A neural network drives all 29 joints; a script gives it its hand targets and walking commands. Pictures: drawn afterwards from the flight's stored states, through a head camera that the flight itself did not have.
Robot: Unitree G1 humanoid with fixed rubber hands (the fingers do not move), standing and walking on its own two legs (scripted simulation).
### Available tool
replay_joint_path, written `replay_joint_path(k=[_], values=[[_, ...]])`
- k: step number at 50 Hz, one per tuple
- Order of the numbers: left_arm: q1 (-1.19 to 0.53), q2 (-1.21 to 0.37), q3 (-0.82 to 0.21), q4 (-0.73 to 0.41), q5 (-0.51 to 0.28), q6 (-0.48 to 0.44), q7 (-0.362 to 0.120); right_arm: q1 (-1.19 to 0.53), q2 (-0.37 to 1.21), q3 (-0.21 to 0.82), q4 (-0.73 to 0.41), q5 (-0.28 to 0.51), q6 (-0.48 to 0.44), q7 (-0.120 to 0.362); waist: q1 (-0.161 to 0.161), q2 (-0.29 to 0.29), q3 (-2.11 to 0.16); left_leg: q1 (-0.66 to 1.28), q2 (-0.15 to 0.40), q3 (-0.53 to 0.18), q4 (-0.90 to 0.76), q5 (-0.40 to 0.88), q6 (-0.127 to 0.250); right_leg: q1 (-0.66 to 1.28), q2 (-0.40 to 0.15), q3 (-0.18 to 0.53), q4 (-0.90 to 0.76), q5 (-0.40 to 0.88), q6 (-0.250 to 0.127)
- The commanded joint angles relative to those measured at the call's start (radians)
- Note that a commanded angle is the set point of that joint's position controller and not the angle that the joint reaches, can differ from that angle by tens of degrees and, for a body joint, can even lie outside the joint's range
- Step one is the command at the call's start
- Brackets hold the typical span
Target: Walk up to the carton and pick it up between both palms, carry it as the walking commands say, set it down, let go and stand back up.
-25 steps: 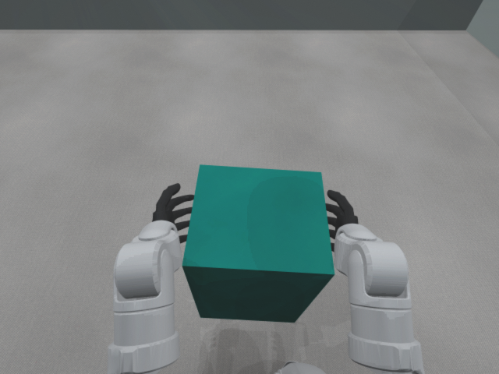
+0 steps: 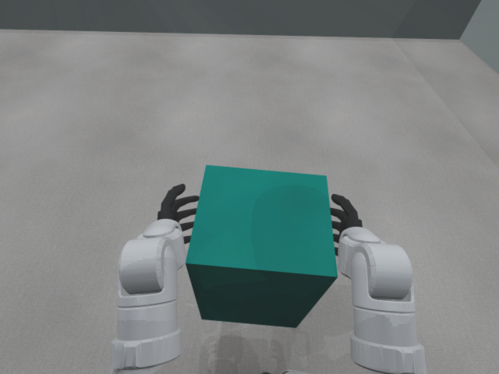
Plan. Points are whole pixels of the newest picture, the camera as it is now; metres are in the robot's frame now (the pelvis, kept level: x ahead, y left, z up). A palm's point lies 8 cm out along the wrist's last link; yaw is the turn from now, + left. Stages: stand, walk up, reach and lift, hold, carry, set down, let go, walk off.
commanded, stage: carry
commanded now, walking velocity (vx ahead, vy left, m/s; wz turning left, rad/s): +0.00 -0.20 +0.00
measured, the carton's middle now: (256, 256) +0.29 -0.01 +0.02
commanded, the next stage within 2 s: none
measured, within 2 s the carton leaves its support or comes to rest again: neither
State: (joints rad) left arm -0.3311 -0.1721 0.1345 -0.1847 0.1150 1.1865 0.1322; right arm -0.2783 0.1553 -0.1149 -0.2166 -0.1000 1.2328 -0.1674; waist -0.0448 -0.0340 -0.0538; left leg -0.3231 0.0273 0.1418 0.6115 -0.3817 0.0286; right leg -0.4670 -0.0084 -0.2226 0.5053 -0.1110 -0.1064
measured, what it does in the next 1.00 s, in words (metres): walks backwards: right foot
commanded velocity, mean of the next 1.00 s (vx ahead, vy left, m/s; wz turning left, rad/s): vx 0.00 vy -0.01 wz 0.00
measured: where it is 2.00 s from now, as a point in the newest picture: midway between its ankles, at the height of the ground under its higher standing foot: outside the picture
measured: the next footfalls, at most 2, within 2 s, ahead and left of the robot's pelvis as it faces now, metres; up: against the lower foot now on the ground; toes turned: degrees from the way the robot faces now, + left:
right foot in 0.30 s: +0.01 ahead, -0.20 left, +0.00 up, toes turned +6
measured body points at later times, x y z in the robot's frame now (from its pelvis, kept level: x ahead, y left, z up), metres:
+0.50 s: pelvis -0.08 -0.09 +0.00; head -0.07 -0.10 +0.45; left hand +0.24 +0.02 +0.08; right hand +0.21 -0.25 +0.06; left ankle -0.03 +0.06 -0.73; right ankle -0.03 -0.21 -0.72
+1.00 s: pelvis -0.11 -0.07 +0.01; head -0.13 -0.05 +0.46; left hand +0.19 +0.07 +0.08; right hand +0.19 -0.20 +0.08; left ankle -0.03 +0.06 -0.72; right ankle -0.03 -0.21 -0.72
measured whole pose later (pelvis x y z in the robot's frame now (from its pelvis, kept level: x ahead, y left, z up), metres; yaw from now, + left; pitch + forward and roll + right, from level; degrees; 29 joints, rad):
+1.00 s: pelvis -0.11 -0.07 +0.01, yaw -1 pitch +1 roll +0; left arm -0.30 -0.16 0.17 -0.10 0.12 1.18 0.12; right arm -0.30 0.16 -0.10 -0.08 -0.15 1.20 -0.14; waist 0.01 -0.03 -0.10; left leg -0.40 0.07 0.08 0.52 -0.15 -0.02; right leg -0.39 -0.09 -0.09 0.51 -0.15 0.03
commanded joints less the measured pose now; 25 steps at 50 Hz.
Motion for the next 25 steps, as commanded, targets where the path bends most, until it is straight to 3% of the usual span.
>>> replay_joint_path(k=[1, 2, 3, 4, 5, 6, 7, 8, 9, 11, 12, 13, 14, 15, 16, 17, 18, 19, 20, 21, 22, 23, 24, 25], values=[[-0.432, -1.058, -0.715, -0.091, -0.398, 0.016, -0.243, -0.553, 1.074, 0.714, -0.052, 0.475, -0.045, 0.318, 0.038, 0.396, -0.334, 0.302, 0.593, -0.608, -0.365, 0.231, 0.21, -0.206, -0.063, 0.134, 0.245, -0.323, 0.144], [-0.464, -1.059, -0.733, -0.108, -0.405, 0.014, -0.249, -0.497, 1.093, 0.702, -0.019, 0.459, -0.047, 0.32, 0.027, 0.29, -0.3, 0.223, 0.593, -0.51, -0.328, 0.2, 0.252, -0.23, -0.133, 0.275, 0.454, -0.345, 0.126], [-0.435, -1.026, -0.712, -0.075, -0.385, 0.004, -0.246, -0.543, 1.079, 0.695, -0.052, 0.461, -0.046, 0.325, 0.028, 0.094, -0.292, 0.208, 0.462, -0.369, -0.327, 0.256, 0.164, -0.2, -0.057, 0.236, 0.493, -0.268, 0.132], [-0.459, -1.05, -0.732, -0.05, -0.414, 0.015, -0.253, -0.509, 1.056, 0.674, -0.017, 0.424, -0.042, 0.316, 0.033, 0.124, -0.272, 0.229, 0.394, -0.297, -0.29, 0.39, 0.12, -0.205, -0.033, 0.247, 0.485, -0.222, 0.143], [-0.452, -1.058, -0.746, -0.098, -0.429, 0.008, -0.258, -0.526, 1.053, 0.683, -0.092, 0.422, -0.061, 0.308, 0.036, 0.155, -0.318, 0.247, 0.327, -0.189, -0.231, 0.533, 0.088, -0.153, -0.039, 0.205, 0.415, -0.19, 0.147], [-0.497, -1.053, -0.761, -0.093, -0.448, 0.005, -0.257, -0.535, 1.05, 0.666, -0.072, 0.419, -0.063, 0.306, 0.035, 0.175, -0.296, 0.276, 0.304, -0.168, -0.218, 0.606, 0.076, -0.157, -0.009, 0.189, 0.429, -0.235, 0.137], [-0.513, -1.08, -0.789, -0.108, -0.482, 0.0, -0.254, -0.57, 1.028, 0.666, -0.134, 0.426, -0.077, 0.296, 0.043, 0.184, -0.389, 0.313, 0.285, -0.14, -0.168, 0.657, 0.075, -0.113, -0.005, 0.173, 0.388, -0.236, 0.137], [-0.477, -1.055, -0.764, -0.069, -0.476, 0.014, -0.255, -0.597, 1.027, 0.665, -0.137, 0.445, -0.076, 0.292, 0.041, 0.25, -0.38, 0.265, 0.259, -0.103, -0.142, 0.686, 0.065, -0.076, -0.003, 0.157, 0.319, -0.281, 0.133], [-0.424, -1.039, -0.76, -0.041, -0.465, 0.018, -0.257, -0.537, 0.989, 0.64, -0.121, 0.403, -0.069, 0.286, 0.035, 0.236, -0.359, 0.218, 0.271, -0.091, -0.168, 0.639, 0.059, -0.037, 0.003, 0.116, 0.286, -0.28, 0.148], [-0.465, -1.032, -0.79, -0.073, -0.482, 0.022, -0.255, -0.508, 0.976, 0.625, -0.103, 0.378, -0.061, 0.273, 0.034, 0.271, -0.405, 0.238, 0.25, -0.111, -0.127, 0.558, 0.056, 0.029, 0.01, 0.097, 0.138, -0.271, 0.142], [-0.514, -1.025, -0.785, -0.137, -0.493, 0.018, -0.26, -0.465, 1.004, 0.624, -0.069, 0.363, -0.058, 0.279, 0.037, 0.268, -0.393, 0.216, 0.222, -0.054, -0.095, 0.462, 0.036, 0.1, 0.009, 0.053, -0.009, -0.183, 0.142], [-0.466, -1.04, -0.765, -0.081, -0.482, 0.026, -0.261, -0.482, 1.022, 0.621, -0.064, 0.367, -0.059, 0.272, 0.034, 0.187, -0.435, 0.21, 0.205, -0.064, -0.038, 0.43, -0.002, 0.18, -0.014, 0.097, -0.075, -0.116, 0.125], [-0.395, -1.028, -0.749, -0.022, -0.468, 0.034, -0.261, -0.472, 0.997, 0.645, -0.073, 0.368, -0.06, 0.265, 0.039, 0.126, -0.443, 0.136, 0.204, -0.077, 0.024, 0.358, -0.017, 0.269, -0.1, 0.185, -0.095, 0.003, 0.128], [-0.395, -1.022, -0.752, 0.004, -0.465, 0.034, -0.277, -0.456, 0.977, 0.643, -0.056, 0.347, -0.059, 0.262, 0.035, 0.063, -0.44, -0.026, 0.164, -0.085, 0.072, 0.199, -0.049, 0.382, -0.214, 0.313, -0.077, 0.283, 0.102], [-0.361, -1.018, -0.729, 0.045, -0.458, 0.036, -0.287, -0.443, 0.969, 0.644, -0.048, 0.341, -0.05, 0.256, 0.041, -0.156, -0.384, -0.173, 0.088, -0.061, 0.128, -0.097, -0.106, 0.409, -0.325, 0.406, -0.049, 0.596, 0.044], [-0.326, -1.039, -0.71, 0.041, -0.428, 0.022, -0.283, -0.506, 0.997, 0.676, -0.068, 0.383, -0.043, 0.266, 0.046, -0.211, -0.368, -0.123, 0.05, -0.066, 0.124, -0.212, -0.101, 0.336, -0.352, 0.442, -0.059, 0.587, -0.024], [-0.33, -1.031, -0.666, 0.036, -0.404, 0.009, -0.279, -0.527, 1.028, 0.691, -0.047, 0.396, -0.048, 0.276, 0.044, -0.214, -0.373, -0.118, 0.045, -0.082, 0.152, -0.176, -0.094, 0.369, -0.313, 0.411, -0.069, 0.628, -0.018], [-0.478, -1.071, -0.724, -0.083, -0.445, -0.012, -0.276, -0.551, 1.074, 0.715, -0.05, 0.409, -0.057, 0.284, 0.044, -0.123, -0.365, -0.098, 0.041, -0.091, 0.094, -0.081, -0.087, 0.33, -0.295, 0.348, -0.072, 0.549, 0.002], [-0.464, -1.046, -0.711, -0.101, -0.434, -0.019, -0.271, -0.648, 1.065, 0.756, -0.124, 0.459, -0.062, 0.287, 0.04, -0.183, -0.367, -0.082, 0.045, -0.073, 0.031, 0.002, -0.079, 0.313, -0.25, 0.28, -0.059, 0.37, 0.036], [-0.475, -1.017, -0.681, -0.11, -0.422, -0.011, -0.263, -0.602, 1.084, 0.746, -0.078, 0.46, -0.051, 0.284, 0.033, -0.157, -0.361, 0.011, 0.056, -0.067, -0.083, 0.151, -0.067, 0.296, -0.217, 0.223, -0.027, 0.31, 0.05], [-0.47, -1.052, -0.665, -0.088, -0.421, -0.014, -0.257, -0.696, 1.106, 0.756, -0.133, 0.489, -0.057, 0.289, 0.036, -0.137, -0.425, 0.07, 0.08, -0.082, -0.155, 0.277, -0.064, 0.304, -0.191, 0.197, 0.028, 0.237, 0.083], [-0.403, -1.02, -0.67, -0.068, -0.401, -0.016, -0.258, -0.663, 1.063, 0.767, -0.159, 0.491, -0.062, 0.295, 0.039, -0.073, -0.472, 0.109, 0.096, -0.112, -0.104, 0.251, -0.045, 0.249, -0.187, 0.226, -0.017, 0.09, 0.087], [-0.407, -1.025, -0.662, -0.073, -0.394, -0.012, -0.255, -0.693, 1.072, 0.769, -0.154, 0.5, -0.055, 0.289, 0.042, -0.089, -0.457, 0.094, 0.077, -0.076, -0.076, 0.151, -0.04, 0.239, -0.192, 0.216, -0.089, -0.079, 0.084], [-0.38, -1.028, -0.661, -0.054, -0.377, -0.007, -0.249, -0.684, 1.052, 0.772, -0.182, 0.504, -0.05, 0.296, 0.043, -0.085, -0.414, 0.043, 0.083, -0.092, -0.087, 0.069, -0.044, 0.213, -0.186, 0.244, -0.14, -0.211, 0.078]])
